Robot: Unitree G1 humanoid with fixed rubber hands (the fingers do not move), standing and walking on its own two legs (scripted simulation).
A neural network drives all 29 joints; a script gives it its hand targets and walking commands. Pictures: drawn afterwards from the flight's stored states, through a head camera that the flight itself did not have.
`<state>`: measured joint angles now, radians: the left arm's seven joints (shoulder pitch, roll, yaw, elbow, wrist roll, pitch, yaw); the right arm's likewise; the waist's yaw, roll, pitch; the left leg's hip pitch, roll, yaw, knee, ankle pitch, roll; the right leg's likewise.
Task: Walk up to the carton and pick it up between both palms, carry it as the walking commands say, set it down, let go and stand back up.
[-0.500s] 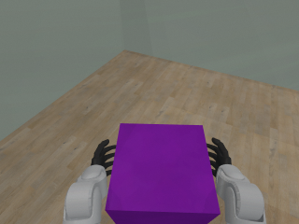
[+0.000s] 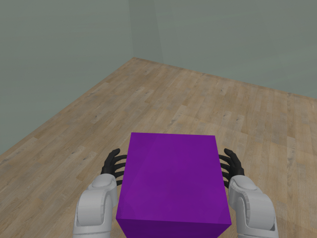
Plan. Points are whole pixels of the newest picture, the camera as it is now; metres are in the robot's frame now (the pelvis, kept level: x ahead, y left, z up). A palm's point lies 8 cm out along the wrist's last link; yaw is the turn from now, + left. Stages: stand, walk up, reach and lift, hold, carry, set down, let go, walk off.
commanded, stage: carry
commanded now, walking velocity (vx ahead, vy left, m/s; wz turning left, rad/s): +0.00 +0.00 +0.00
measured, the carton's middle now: (170, 192) +0.26 +0.00 -0.01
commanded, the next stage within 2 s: none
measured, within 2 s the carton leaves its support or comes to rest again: neither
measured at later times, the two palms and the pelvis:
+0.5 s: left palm (93, 192) +0.22 +0.18 +0.06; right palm (226, 190) +0.23 -0.12 +0.07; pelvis -0.03 +0.02 +0.00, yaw +1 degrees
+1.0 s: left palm (94, 196) +0.21 +0.17 +0.06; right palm (227, 195) +0.22 -0.13 +0.07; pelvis -0.05 +0.03 +0.00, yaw +0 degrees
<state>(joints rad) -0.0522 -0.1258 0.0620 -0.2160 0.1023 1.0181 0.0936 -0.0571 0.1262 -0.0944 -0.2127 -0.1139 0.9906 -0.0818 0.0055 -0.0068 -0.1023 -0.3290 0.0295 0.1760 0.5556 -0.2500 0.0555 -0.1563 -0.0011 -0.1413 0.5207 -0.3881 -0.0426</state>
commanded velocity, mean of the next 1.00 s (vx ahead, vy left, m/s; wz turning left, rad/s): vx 0.00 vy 0.00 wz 0.00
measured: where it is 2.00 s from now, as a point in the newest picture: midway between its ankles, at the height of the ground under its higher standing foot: outside the picture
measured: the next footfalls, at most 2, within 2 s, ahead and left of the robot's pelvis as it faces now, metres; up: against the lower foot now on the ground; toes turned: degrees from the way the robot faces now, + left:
none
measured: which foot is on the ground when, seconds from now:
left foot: down 0.00-1.00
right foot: down 0.00-1.00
